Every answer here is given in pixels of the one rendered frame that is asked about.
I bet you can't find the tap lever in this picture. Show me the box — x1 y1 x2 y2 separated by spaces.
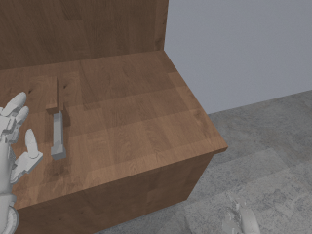
51 111 66 161

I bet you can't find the counter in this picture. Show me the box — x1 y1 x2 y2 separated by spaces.
0 0 228 234

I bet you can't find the robot left forearm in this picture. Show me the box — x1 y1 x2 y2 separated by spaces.
0 193 20 234

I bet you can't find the robot left hand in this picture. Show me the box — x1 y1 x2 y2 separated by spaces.
0 92 43 194

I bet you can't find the robot right hand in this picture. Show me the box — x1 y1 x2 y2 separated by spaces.
222 190 260 234

